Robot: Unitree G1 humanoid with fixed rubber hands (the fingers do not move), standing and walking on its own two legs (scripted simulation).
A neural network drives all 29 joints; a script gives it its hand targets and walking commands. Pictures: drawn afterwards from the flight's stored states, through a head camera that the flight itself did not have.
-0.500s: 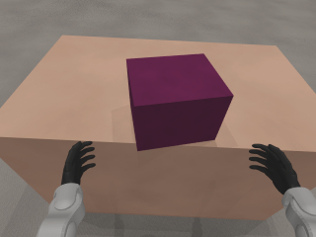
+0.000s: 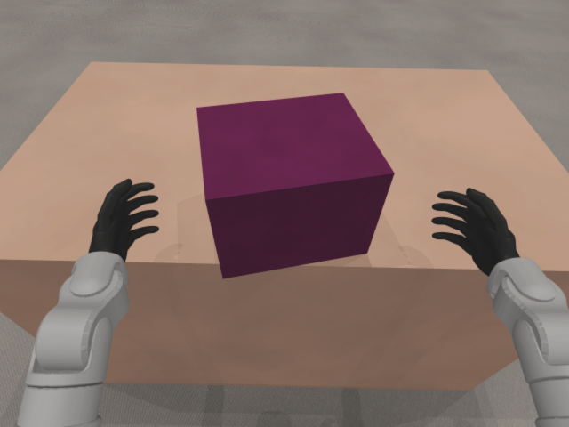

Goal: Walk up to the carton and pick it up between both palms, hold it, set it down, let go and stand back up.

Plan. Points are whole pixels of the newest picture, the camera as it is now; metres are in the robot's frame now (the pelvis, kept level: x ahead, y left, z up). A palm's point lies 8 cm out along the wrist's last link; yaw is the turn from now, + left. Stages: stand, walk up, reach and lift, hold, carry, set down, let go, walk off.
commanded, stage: reach and lift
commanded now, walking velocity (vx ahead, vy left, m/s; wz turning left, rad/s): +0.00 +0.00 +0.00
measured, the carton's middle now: (284, 183) +0.49 +0.03 +0.06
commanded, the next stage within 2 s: none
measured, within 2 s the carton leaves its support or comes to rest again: neither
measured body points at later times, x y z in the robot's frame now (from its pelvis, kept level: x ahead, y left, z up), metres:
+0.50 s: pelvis +0.02 +0.00 +0.00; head +0.03 +0.01 +0.45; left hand +0.39 +0.25 +0.16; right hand +0.42 -0.22 +0.17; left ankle +0.04 +0.10 -0.75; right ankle +0.00 -0.11 -0.75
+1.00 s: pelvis +0.02 -0.01 +0.00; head +0.04 +0.00 +0.45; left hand +0.45 +0.25 +0.19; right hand +0.47 -0.22 +0.21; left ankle +0.04 +0.10 -0.75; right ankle +0.00 -0.11 -0.74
